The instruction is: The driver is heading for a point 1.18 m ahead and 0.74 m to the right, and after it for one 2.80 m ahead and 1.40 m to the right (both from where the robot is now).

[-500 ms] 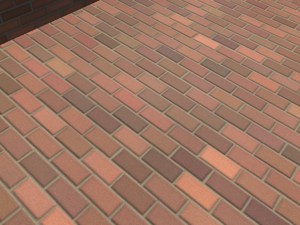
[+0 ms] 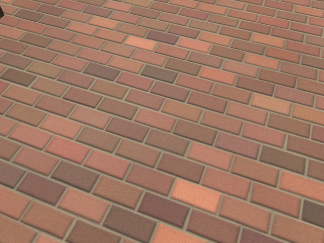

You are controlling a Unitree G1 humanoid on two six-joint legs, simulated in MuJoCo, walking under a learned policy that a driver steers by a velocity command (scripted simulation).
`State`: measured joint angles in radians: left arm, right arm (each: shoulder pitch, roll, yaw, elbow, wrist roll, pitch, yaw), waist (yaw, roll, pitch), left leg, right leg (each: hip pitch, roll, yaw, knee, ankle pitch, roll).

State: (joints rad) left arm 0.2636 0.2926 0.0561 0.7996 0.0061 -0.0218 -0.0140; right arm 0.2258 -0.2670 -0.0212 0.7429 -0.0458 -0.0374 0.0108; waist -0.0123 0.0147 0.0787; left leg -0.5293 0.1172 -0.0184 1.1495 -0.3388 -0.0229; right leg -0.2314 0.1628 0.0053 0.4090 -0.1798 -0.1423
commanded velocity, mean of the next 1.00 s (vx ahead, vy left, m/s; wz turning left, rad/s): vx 0.50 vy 0.00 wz -0.41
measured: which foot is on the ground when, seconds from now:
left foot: up 0.00-0.32, down 0.34-0.86, up 0.88-1.00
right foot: down 0.00-0.34, up 0.36-0.82, down 0.84-1.00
